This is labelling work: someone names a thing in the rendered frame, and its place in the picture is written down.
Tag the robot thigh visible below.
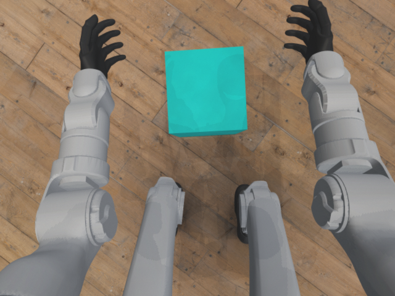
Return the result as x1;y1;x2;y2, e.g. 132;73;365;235
239;188;301;296
122;184;185;296

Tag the left robot hand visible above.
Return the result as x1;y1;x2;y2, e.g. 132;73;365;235
79;14;126;78

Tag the robot left thigh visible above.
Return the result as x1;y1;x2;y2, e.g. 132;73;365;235
122;184;185;296

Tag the robot left upper arm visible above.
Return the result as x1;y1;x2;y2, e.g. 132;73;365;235
0;188;118;296

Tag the robot right forearm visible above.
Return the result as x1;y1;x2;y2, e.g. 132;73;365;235
301;51;395;185

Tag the robot right upper arm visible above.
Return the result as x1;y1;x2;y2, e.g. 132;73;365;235
311;173;395;296

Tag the carton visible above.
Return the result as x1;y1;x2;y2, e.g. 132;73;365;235
165;46;247;137

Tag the robot left forearm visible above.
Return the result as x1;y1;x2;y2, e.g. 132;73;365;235
35;68;115;242

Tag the robot right thigh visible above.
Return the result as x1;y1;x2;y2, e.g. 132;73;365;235
239;188;301;296

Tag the right robot hand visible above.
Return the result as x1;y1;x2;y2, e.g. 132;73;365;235
284;0;333;64

